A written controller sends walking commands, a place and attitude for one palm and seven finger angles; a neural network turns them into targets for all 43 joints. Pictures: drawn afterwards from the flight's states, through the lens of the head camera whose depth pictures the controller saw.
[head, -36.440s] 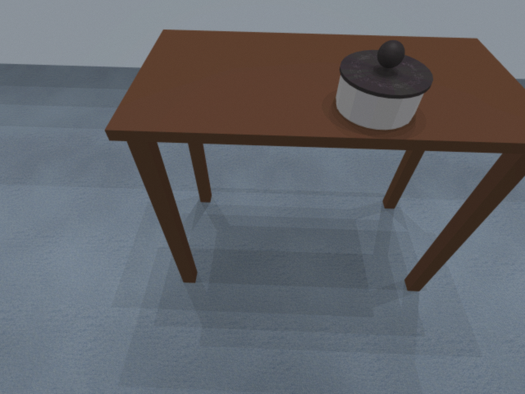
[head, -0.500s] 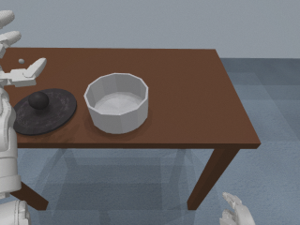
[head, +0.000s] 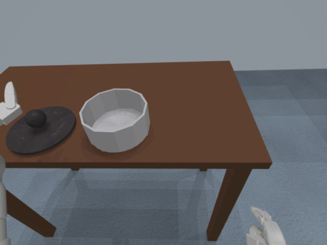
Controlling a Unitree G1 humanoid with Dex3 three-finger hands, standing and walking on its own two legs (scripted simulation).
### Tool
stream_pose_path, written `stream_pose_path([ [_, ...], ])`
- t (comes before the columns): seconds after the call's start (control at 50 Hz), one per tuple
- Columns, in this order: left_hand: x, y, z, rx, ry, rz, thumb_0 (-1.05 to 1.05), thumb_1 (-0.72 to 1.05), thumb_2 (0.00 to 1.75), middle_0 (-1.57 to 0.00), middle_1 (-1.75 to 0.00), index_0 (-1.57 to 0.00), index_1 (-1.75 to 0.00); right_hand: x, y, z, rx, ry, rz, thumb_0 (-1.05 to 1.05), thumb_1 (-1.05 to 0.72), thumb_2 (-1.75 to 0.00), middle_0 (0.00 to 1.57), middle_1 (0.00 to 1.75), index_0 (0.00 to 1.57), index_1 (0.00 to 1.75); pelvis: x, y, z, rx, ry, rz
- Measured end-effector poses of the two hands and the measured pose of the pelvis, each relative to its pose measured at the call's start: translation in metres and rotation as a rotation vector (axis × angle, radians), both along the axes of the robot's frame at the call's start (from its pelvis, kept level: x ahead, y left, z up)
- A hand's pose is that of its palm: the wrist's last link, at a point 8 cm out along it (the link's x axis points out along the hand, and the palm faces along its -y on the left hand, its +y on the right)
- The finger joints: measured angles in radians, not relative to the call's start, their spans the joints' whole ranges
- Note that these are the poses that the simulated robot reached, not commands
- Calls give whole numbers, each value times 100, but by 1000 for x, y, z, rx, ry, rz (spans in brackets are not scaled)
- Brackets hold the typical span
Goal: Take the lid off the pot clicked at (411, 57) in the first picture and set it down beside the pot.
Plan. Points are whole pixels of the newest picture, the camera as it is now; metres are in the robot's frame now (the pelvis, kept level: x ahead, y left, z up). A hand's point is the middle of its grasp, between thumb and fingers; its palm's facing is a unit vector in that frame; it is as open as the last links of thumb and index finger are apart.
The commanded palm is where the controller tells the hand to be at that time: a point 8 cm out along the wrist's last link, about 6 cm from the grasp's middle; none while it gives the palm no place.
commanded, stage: draw the hand back to the body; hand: left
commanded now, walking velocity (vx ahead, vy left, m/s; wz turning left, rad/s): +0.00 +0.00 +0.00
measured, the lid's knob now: (35, 118) +0.41 +0.43 +0.09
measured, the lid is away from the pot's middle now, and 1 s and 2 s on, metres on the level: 0.24 0.24 0.24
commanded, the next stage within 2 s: step back with the hand held close in 0.90 s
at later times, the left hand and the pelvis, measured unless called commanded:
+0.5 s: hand out of the picture +0.21 +0.28 +0.25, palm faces +0.51 -0.81 -0.30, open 7.5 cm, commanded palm +0.15 +0.31 +0.26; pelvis -0.01 +0.02 +0.00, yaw +0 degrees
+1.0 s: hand out of the picture +0.16 +0.29 +0.25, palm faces +0.48 -0.82 -0.32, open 7.4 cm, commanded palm +0.10 +0.33 +0.26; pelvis -0.02 +0.05 +0.00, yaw +0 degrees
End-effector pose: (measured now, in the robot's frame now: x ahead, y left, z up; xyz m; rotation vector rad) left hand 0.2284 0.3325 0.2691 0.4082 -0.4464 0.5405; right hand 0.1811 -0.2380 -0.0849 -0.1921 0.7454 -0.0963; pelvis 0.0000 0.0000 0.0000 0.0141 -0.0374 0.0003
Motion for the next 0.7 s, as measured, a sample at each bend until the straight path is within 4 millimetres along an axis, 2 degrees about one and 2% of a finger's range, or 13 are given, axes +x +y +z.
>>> stream_pose_path([
  [0.12, -19, -7, -3, 6, -11, -4, 1, 77, 89, -24, -35, -24, -34, 7, 8, 2, 15, -26, 23, 1, -90, -90, 20, 30, 20, 29, -2, 0, 0, 0, -7, 1],
  [0.26, -39, -10, -5, 16, -23, -15, 1, 86, 90, -22, -32, -21, -31, 4, 18, 3, 18, -32, 36, 1, -90, -90, 21, 30, 20, 29, -6, 4, 1, -2, -18, 2],
  [0.52, -69, -17, -10, 69, -8, -83, 2, 89, 90, -21, -31, -21, -30, -9, 40, 4, 23, -36, 40, 1, -90, -90, 21, 30, 20, 30, -12, 22, 3, -11, -32, -4],
  [0.7, -92, -18, -13, 91, 8, -116, 2, 89, 90, -21, -30, -21, -30, -11, 56, 7, 24, -48, 55, 1, -90, -90, 21, 30, 20, 30, -16, 34, 4, -19, -39, -2],
])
